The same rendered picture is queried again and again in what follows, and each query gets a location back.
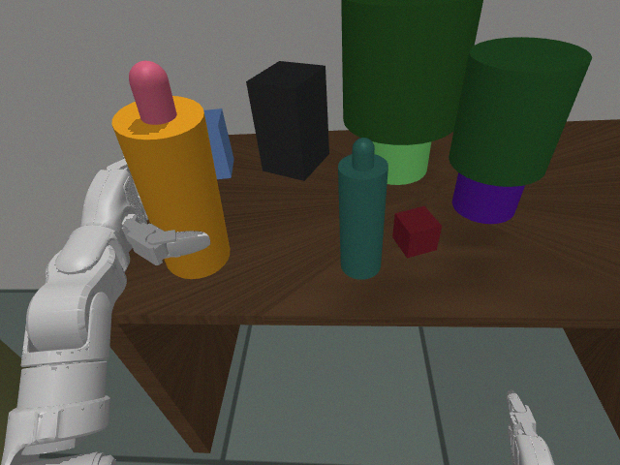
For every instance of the left robot arm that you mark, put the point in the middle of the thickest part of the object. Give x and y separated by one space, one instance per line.
68 324

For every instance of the desk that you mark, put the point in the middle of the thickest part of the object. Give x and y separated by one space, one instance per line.
555 263

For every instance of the right robot hand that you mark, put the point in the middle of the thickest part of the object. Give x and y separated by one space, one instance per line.
526 447

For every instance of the potted plant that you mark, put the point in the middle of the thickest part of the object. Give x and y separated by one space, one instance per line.
516 97
404 63

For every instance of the left robot hand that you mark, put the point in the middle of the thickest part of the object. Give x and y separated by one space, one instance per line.
112 201

